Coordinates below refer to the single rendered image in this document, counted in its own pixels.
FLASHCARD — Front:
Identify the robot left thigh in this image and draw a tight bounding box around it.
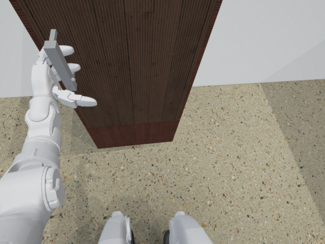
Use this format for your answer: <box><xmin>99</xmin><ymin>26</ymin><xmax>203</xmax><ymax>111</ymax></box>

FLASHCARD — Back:
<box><xmin>98</xmin><ymin>215</ymin><xmax>132</xmax><ymax>244</ymax></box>

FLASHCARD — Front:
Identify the right robot shin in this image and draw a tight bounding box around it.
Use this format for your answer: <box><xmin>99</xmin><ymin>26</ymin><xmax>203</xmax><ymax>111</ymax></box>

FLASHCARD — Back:
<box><xmin>169</xmin><ymin>211</ymin><xmax>185</xmax><ymax>244</ymax></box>

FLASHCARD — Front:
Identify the cupboard door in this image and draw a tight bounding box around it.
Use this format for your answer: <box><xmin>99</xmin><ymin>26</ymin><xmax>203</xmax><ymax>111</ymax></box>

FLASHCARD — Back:
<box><xmin>16</xmin><ymin>0</ymin><xmax>217</xmax><ymax>128</ymax></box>

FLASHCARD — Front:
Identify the left robot hand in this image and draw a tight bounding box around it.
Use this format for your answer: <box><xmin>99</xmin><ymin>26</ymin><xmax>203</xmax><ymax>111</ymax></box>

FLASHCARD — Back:
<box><xmin>31</xmin><ymin>45</ymin><xmax>97</xmax><ymax>108</ymax></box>

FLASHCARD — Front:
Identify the robot left forearm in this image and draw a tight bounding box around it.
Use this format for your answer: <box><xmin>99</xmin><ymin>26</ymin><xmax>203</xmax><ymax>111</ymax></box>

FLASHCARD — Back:
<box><xmin>0</xmin><ymin>96</ymin><xmax>62</xmax><ymax>180</ymax></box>

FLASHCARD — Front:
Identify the handle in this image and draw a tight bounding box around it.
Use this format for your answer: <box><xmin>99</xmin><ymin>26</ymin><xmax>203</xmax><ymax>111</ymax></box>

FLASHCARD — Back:
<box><xmin>43</xmin><ymin>29</ymin><xmax>77</xmax><ymax>91</ymax></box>

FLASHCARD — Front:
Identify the robot left upper arm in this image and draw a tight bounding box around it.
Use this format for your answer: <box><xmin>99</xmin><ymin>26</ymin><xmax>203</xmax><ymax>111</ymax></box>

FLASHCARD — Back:
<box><xmin>0</xmin><ymin>166</ymin><xmax>65</xmax><ymax>244</ymax></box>

